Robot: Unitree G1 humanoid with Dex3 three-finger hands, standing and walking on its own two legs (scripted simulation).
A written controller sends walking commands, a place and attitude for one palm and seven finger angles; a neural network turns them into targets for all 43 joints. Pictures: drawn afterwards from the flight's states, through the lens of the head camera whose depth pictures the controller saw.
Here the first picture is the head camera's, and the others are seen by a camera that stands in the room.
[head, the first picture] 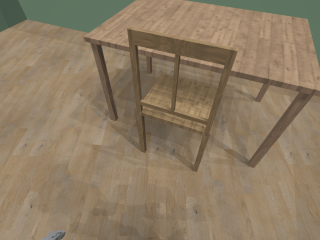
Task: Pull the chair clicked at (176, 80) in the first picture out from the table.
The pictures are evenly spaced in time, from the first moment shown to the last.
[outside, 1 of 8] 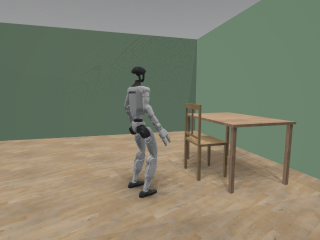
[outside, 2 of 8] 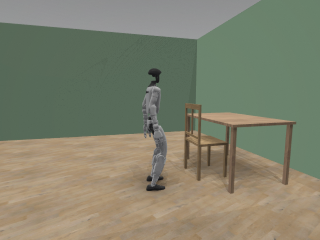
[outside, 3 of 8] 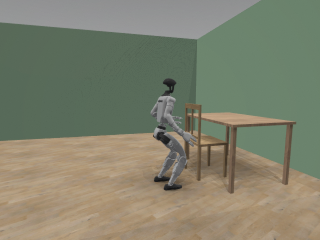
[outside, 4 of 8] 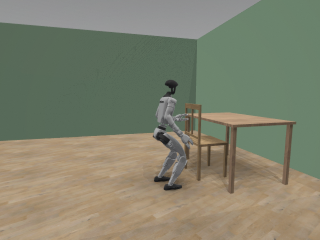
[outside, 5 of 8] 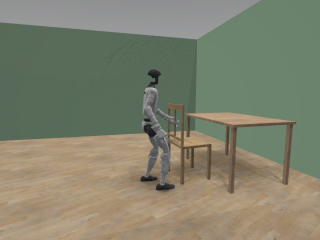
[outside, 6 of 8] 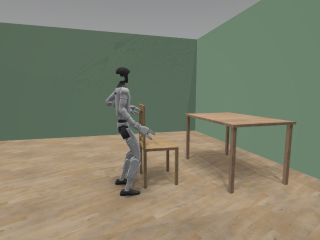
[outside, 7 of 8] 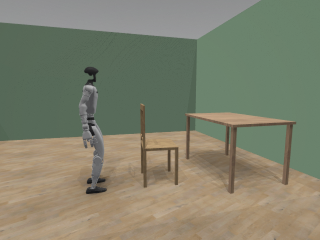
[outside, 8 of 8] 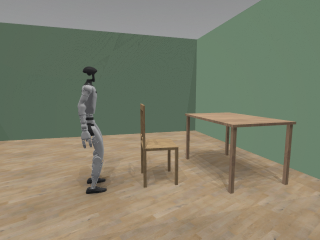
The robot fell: no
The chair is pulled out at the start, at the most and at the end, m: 0.00 0.65 0.63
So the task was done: yes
